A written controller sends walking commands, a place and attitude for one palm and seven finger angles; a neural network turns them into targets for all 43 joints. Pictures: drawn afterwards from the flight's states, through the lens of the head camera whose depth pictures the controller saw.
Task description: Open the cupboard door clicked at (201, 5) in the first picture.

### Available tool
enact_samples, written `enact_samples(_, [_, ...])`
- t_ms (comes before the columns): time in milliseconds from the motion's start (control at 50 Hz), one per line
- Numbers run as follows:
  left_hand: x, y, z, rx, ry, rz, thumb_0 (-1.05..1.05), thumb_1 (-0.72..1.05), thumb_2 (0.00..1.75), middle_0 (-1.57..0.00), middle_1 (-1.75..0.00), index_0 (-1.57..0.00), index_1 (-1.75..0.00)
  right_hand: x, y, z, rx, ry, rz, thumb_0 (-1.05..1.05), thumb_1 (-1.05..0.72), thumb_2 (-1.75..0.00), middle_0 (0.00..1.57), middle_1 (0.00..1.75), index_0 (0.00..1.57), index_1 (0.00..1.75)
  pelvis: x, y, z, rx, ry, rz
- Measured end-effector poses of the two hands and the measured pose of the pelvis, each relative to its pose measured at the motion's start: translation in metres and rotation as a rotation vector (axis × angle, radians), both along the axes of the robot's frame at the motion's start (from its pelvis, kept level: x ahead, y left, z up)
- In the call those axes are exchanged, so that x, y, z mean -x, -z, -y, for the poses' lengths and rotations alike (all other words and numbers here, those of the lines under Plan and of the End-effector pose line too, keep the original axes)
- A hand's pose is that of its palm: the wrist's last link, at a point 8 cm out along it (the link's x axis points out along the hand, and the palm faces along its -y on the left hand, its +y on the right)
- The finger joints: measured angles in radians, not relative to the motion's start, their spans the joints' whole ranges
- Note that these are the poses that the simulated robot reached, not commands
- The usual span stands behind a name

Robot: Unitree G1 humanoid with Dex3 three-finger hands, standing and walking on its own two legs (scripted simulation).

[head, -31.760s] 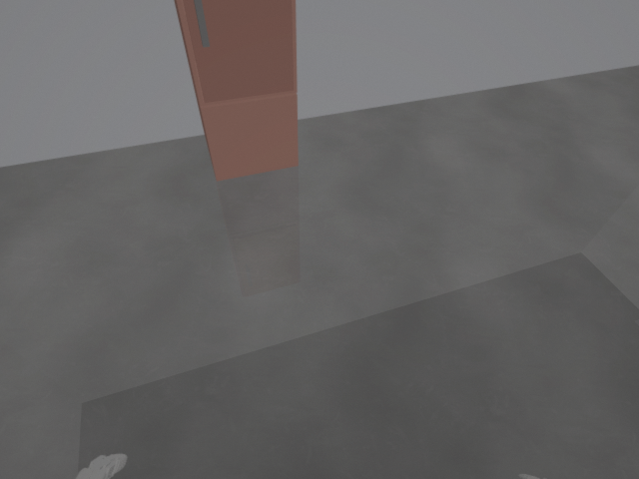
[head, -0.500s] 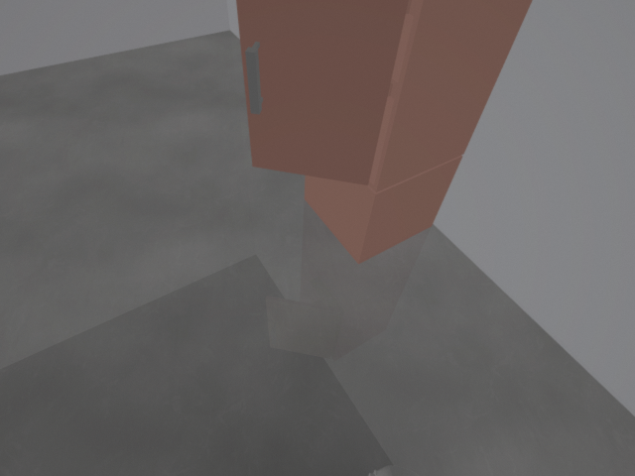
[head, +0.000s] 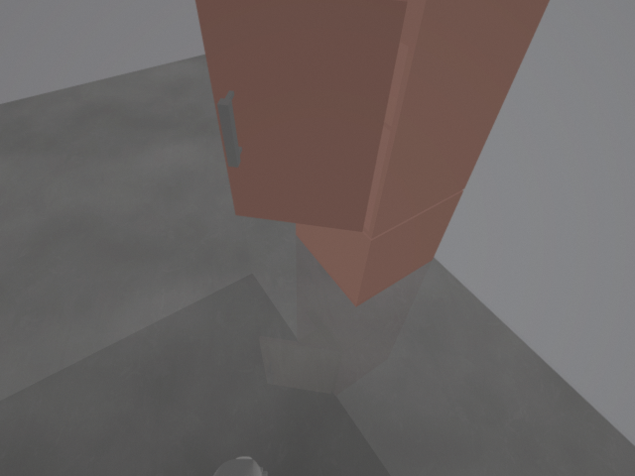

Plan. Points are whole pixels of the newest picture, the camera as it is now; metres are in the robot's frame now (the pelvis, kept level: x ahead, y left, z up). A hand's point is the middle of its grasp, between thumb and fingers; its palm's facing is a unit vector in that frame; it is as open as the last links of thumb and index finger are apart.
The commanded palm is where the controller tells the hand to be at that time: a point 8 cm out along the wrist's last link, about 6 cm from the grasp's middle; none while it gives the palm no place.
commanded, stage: take the last steps up to it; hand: left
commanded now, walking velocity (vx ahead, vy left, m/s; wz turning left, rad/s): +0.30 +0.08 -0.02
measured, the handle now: (232, 129) +0.79 +0.23 -0.04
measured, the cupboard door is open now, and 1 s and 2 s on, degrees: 47 47 47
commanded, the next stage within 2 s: come to a stop and stand still in 0.36 s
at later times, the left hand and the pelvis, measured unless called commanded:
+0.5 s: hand (187, 382) +0.28 +0.23 -0.17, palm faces -0.03 -0.98 -0.19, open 7.4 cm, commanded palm none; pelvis +0.18 +0.05 -0.01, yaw -3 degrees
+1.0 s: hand (181, 384) +0.28 +0.24 -0.18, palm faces +0.04 -0.96 -0.27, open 7.4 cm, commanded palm none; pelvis +0.22 +0.03 -0.01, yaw +0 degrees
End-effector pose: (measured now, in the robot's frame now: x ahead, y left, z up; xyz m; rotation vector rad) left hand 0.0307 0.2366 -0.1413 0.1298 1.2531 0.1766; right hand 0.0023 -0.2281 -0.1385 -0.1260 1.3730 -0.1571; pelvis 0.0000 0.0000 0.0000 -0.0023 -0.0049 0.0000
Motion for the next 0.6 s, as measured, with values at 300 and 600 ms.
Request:
enact_samples(300, [-0.072,0.015,-0.060,0.035,-0.002,-0.166,0.01,0.91,0.90,-0.19,-0.29,-0.20,-0.30,-0.164,-0.006,-0.058,0.062,-0.037,0.189,-0.01,-0.93,-0.90,0.20,0.30,0.20,0.30,-0.114,0.006,-0.061,-0.009,0.042,-0.012])
enact_samples(600, [-0.277,0.004,-0.030,0.000,0.127,0.107,0.00,0.91,0.90,-0.20,-0.29,-0.20,-0.30,-0.162,0.025,-0.058,-0.012,0.079,-0.099,0.00,-0.91,-0.90,0.20,0.30,0.20,0.30,-0.208,0.015,-0.048,0.002,0.028,0.007])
